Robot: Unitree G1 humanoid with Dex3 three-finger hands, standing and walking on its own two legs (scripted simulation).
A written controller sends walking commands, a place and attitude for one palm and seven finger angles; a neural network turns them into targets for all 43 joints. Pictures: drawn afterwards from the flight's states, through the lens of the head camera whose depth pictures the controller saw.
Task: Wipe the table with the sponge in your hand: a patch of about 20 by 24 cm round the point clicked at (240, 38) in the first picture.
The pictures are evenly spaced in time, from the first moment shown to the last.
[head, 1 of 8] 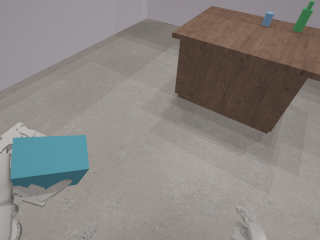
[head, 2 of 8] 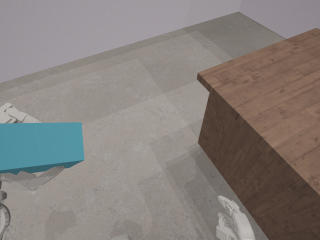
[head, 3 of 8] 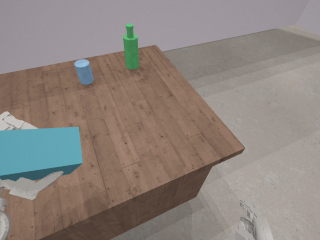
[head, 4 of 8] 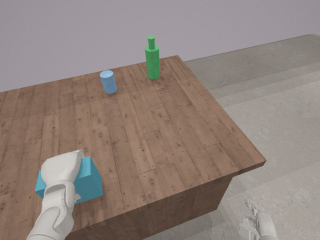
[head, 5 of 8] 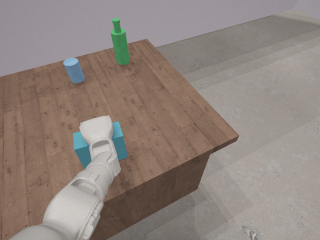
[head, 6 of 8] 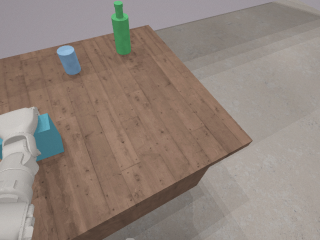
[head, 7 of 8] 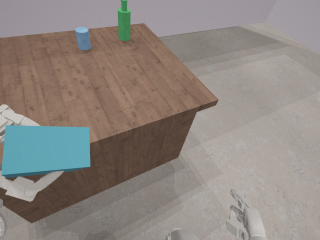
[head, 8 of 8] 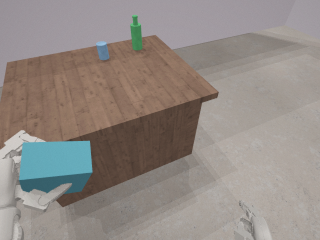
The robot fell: no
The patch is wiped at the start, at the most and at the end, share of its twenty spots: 0.00 1.00 1.00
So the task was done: yes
